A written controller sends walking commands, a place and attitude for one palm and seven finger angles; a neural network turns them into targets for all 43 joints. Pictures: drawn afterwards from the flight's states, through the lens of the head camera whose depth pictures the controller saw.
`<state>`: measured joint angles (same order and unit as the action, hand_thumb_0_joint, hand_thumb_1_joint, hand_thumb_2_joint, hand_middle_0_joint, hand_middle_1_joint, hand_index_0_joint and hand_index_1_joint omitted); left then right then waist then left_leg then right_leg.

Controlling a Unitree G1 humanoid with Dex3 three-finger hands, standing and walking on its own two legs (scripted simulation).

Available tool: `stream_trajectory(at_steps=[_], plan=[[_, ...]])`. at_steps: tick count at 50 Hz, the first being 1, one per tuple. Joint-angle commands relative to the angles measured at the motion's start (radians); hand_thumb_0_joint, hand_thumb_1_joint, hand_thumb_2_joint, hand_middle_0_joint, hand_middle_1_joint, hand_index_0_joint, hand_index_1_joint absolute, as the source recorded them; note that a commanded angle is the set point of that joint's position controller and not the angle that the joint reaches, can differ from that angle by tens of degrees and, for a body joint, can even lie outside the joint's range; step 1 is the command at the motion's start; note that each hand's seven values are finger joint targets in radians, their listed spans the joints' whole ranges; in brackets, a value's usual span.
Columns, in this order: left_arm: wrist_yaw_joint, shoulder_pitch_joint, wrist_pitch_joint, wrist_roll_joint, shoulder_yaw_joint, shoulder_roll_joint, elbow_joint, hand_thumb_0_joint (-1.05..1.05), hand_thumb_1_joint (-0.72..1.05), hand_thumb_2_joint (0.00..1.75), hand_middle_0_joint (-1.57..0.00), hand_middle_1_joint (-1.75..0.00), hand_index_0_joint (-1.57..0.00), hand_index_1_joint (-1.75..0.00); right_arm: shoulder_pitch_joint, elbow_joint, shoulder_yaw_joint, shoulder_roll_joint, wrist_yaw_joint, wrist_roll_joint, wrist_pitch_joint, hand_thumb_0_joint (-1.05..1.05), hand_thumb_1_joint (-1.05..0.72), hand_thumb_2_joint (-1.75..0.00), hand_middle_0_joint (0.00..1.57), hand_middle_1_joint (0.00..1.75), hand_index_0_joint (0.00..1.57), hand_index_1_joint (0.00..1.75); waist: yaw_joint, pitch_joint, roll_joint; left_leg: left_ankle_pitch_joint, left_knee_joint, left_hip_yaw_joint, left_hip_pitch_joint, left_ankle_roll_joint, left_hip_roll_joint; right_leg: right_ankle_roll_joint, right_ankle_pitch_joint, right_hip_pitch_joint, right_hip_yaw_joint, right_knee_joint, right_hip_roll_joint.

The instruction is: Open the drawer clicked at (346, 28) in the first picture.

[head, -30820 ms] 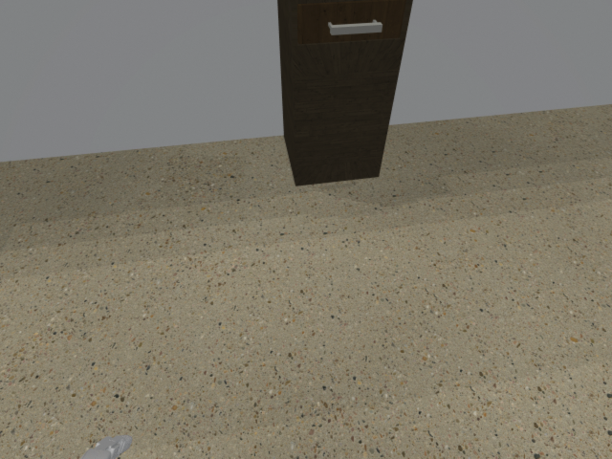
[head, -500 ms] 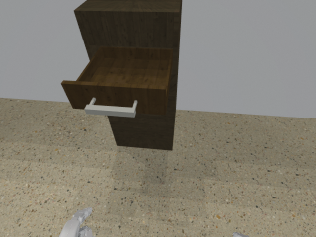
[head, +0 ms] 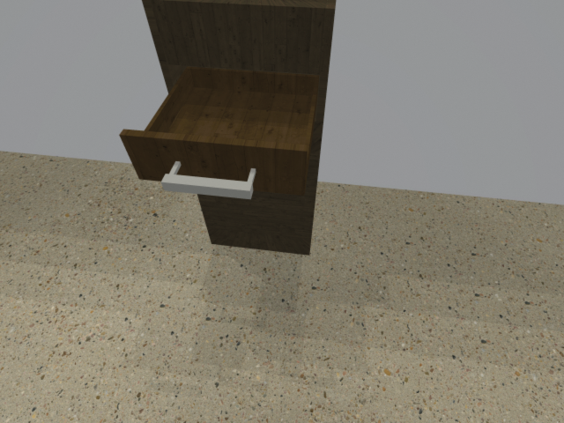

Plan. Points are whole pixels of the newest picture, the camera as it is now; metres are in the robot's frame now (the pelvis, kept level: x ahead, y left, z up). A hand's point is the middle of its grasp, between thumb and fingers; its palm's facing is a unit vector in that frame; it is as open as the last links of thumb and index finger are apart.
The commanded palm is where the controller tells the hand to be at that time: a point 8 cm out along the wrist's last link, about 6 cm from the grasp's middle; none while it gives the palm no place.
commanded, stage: let the arm hang, fingers relaxed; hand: left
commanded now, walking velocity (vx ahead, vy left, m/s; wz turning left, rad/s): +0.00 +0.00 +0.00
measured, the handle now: (211, 178) +0.57 +0.19 -0.02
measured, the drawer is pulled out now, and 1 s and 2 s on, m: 0.29 0.29 0.29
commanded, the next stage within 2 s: look to check the result in 0.38 s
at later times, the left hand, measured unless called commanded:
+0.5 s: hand out of the picture -0.01 +0.16 -0.18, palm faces +0.03 -0.99 -0.16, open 7.4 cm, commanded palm none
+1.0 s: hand out of the picture +0.01 +0.16 -0.18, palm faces +0.02 -0.98 -0.18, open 7.4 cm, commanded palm none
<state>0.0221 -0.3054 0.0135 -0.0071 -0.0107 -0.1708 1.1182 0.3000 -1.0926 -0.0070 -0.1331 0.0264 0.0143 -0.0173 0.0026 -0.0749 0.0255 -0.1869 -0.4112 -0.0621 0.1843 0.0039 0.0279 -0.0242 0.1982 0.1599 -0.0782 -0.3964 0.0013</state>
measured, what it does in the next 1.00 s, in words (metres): stands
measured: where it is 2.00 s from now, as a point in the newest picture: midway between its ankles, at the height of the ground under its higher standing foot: outside the picture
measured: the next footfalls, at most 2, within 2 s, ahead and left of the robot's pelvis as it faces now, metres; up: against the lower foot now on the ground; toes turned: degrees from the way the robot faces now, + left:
none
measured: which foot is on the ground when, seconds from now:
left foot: down 0.00-1.00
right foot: down 0.00-1.00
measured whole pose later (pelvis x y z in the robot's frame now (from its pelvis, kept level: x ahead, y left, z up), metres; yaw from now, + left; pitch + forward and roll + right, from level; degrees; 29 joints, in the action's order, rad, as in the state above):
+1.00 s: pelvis +0.01 +0.00 +0.00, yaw -1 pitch -1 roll +0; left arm 0.03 -0.27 -0.01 -0.01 -0.01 -0.12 1.14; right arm 0.28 -1.13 0.01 -0.11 0.04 0.01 0.00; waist -0.01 -0.07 0.01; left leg -0.20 -0.39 -0.08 0.17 0.00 0.03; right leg -0.02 0.21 0.17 -0.06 -0.40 0.00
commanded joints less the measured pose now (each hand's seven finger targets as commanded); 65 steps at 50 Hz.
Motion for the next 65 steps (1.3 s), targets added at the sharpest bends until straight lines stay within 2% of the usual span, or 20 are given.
stream_trajectory(at_steps=[1,7,9,13,15,18,20,22,26,30,33,34,37,44,48,49,58,60,65], plan=[[0.012,-0.047,-0.015,-0.004,-0.018,-0.085,-0.016,0.0,0.9,0.9,-0.2,-0.3,-0.2,-0.3,0.078,0.001,0.026,-0.084,0.01,0.001,0.007,0.0,-0.9,-0.9,0.2,0.3,0.2,0.3,-0.009,-0.029,-0.044,-0.051,0.093,0.083,0.007,0.022,0.069,-0.015,0.082,0.067,0.105,0.108,0.088],[0.016,-0.055,-0.014,-0.007,-0.021,-0.068,-0.008,0.0,0.9,0.9,-0.2,-0.3,-0.2,-0.3,0.091,-0.016,0.028,-0.056,0.011,0.002,0.008,0.0,-0.9,-0.9,0.2,0.3,0.2,0.3,-0.009,-0.051,-0.011,-0.087,0.104,0.082,0.03,0.021,0.064,-0.016,0.093,0.085,0.109,0.101,0.084],[0.018,-0.067,-0.016,-0.008,-0.021,-0.061,-0.008,0.0,0.9,0.9,-0.2,-0.3,-0.2,-0.3,0.094,-0.015,0.031,-0.052,0.011,0.001,0.008,0.0,-0.9,-0.9,0.2,0.3,0.2,0.3,-0.007,-0.051,-0.016,-0.101,0.107,0.084,0.026,0.022,0.067,-0.014,0.1,0.093,0.109,0.098,0.078],[0.018,-0.063,-0.017,-0.007,-0.023,-0.048,-0.007,0.0,0.9,0.9,-0.2,-0.3,-0.2,-0.3,0.103,-0.018,0.032,-0.043,0.015,0.002,0.016,0.0,-0.9,-0.9,0.2,0.3,0.2,0.3,-0.008,-0.033,0.005,-0.068,0.108,0.084,0.026,0.023,0.069,-0.016,0.047,0.074,0.107,0.079,0.08],[0.019,-0.063,-0.018,-0.007,-0.022,-0.048,-0.005,0.0,0.9,0.9,-0.2,-0.3,-0.2,-0.3,0.107,-0.02,0.033,-0.039,0.015,0.0,0.017,0.0,-0.9,-0.9,0.2,0.3,0.2,0.3,-0.008,-0.03,-0.007,-0.058,0.103,0.085,0.026,0.023,0.071,-0.014,0.043,0.069,0.104,0.079,0.08],[0.018,-0.065,-0.018,-0.006,-0.023,-0.043,-0.001,0.0,0.9,0.9,-0.2,-0.3,-0.2,-0.3,0.103,-0.021,0.033,-0.038,0.017,0.0,0.019,0.0,-0.9,-0.9,0.2,0.3,0.2,0.3,-0.008,-0.029,0.018,-0.044,0.102,0.081,0.02,0.022,0.07,-0.016,0.03,0.07,0.105,0.076,0.083],[0.019,-0.064,-0.018,-0.007,-0.023,-0.041,-0.003,0.0,0.9,0.9,-0.2,-0.3,-0.2,-0.3,0.11,-0.021,0.035,-0.036,0.017,0.0,0.017,0.0,-0.9,-0.9,0.2,0.3,0.2,0.3,-0.011,-0.035,-0.005,-0.046,0.1,0.085,0.021,0.023,0.073,-0.014,0.033,0.074,0.104,0.076,0.079],[0.019,-0.065,-0.018,-0.007,-0.022,-0.039,-0.001,0.0,0.9,0.9,-0.2,-0.3,-0.2,-0.3,0.107,-0.02,0.034,-0.037,0.017,0.0,0.018,0.0,-0.9,-0.9,0.2,0.3,0.2,0.3,-0.009,-0.037,0.002,-0.042,0.102,0.085,0.018,0.023,0.071,-0.015,0.029,0.077,0.105,0.076,0.082],[0.019,-0.062,-0.02,-0.007,-0.025,-0.04,-0.001,0.0,0.9,0.9,-0.2,-0.3,-0.2,-0.3,0.111,-0.02,0.037,-0.041,0.018,-0.001,0.021,0.0,-0.9,-0.9,0.2,0.3,0.2,0.3,-0.012,-0.004,-0.013,-0.009,0.097,0.086,-0.003,0.025,0.076,-0.013,0.006,0.06,0.101,0.07,0.082],[0.02,-0.059,-0.02,-0.007,-0.024,-0.04,0.001,0.0,0.9,0.9,-0.2,-0.3,-0.2,-0.3,0.103,-0.02,0.037,-0.041,0.018,-0.001,0.019,0.0,-0.9,-0.9,0.2,0.3,0.2,0.3,-0.012,-0.025,-0.004,-0.008,0.097,0.082,-0.004,0.024,0.078,-0.012,0.01,0.075,0.102,0.074,0.083],[0.02,-0.056,-0.021,-0.008,-0.025,-0.038,0.0,0.0,0.9,0.9,-0.2,-0.3,-0.2,-0.3,0.099,-0.02,0.037,-0.044,0.018,-0.001,0.02,0.0,-0.9,-0.9,0.2,0.3,0.2,0.3,-0.013,-0.026,-0.013,0.008,0.096,0.08,-0.004,0.023,0.076,-0.012,-0.002,0.069,0.103,0.075,0.085],[0.021,-0.062,-0.023,-0.008,-0.024,-0.042,0.0,0.0,0.9,0.9,-0.2,-0.3,-0.2,-0.3,0.093,-0.017,0.037,-0.047,0.017,-0.003,0.019,0.0,-0.9,-0.9,0.2,0.3,0.2,0.3,-0.01,-0.025,-0.034,0.012,0.094,0.083,-0.015,0.024,0.078,-0.01,0.004,0.079,0.102,0.076,0.083],[0.02,-0.054,-0.022,-0.007,-0.025,-0.042,0.0,0.0,0.9,0.9,-0.2,-0.3,-0.2,-0.3,0.088,-0.021,0.038,-0.046,0.018,-0.001,0.02,0.0,-0.9,-0.9,0.2,0.3,0.2,0.3,-0.012,-0.012,-0.009,0.021,0.091,0.077,-0.02,0.023,0.077,-0.011,-0.01,0.067,0.105,0.075,0.086],[0.021,-0.054,-0.026,-0.007,-0.024,-0.046,-0.001,0.0,0.9,0.9,-0.2,-0.3,-0.2,-0.3,0.07,-0.018,0.039,-0.053,0.016,-0.002,0.018,0.0,-0.9,-0.9,0.2,0.3,0.2,0.3,-0.012,-0.016,-0.039,0.026,0.087,0.077,-0.033,0.021,0.077,-0.011,-0.002,0.079,0.111,0.089,0.087],[0.02,-0.043,-0.027,-0.006,-0.025,-0.051,0.001,0.0,0.9,0.9,-0.2,-0.3,-0.2,-0.3,0.067,-0.023,0.037,-0.055,0.017,0.0,0.02,0.0,-0.9,-0.9,0.2,0.3,0.2,0.3,-0.014,-0.003,-0.011,0.055,0.083,0.07,-0.033,0.018,0.078,-0.012,-0.038,0.054,0.111,0.087,0.092],[0.021,-0.05,-0.029,-0.007,-0.025,-0.053,-0.001,0.0,0.9,0.9,-0.2,-0.3,-0.2,-0.3,0.062,-0.021,0.039,-0.057,0.017,-0.002,0.02,0.0,-0.9,-0.9,0.2,0.3,0.2,0.3,-0.01,-0.003,-0.027,0.065,0.083,0.073,-0.042,0.019,0.079,-0.012,-0.045,0.059,0.112,0.087,0.089],[0.019,-0.036,-0.029,-0.005,-0.025,-0.059,-0.002,0.0,0.9,0.9,-0.2,-0.3,-0.2,-0.3,0.052,-0.026,0.037,-0.067,0.018,0.0,0.02,0.0,-0.9,-0.9,0.2,0.3,0.2,0.3,-0.013,-0.002,-0.001,0.076,0.081,0.068,-0.039,0.013,0.079,-0.013,-0.066,0.04,0.112,0.095,0.093],[0.02,-0.034,-0.031,-0.005,-0.024,-0.062,-0.003,0.0,0.9,0.9,-0.2,-0.3,-0.2,-0.3,0.05,-0.024,0.04,-0.07,0.018,-0.001,0.02,0.0,-0.9,-0.9,0.2,0.3,0.2,0.3,-0.015,-0.002,-0.021,0.074,0.082,0.07,-0.047,0.014,0.083,-0.011,-0.062,0.043,0.111,0.1,0.093],[0.019,-0.028,-0.032,-0.005,-0.025,-0.069,-0.005,0.0,0.9,0.9,-0.2,-0.3,-0.2,-0.3,0.045,-0.024,0.039,-0.077,0.018,-0.001,0.022,0.0,-0.9,-0.9,0.2,0.3,0.2,0.3,-0.014,0.008,-0.019,0.082,0.084,0.071,-0.052,0.014,0.084,-0.012,-0.07,0.033,0.112,0.103,0.093]])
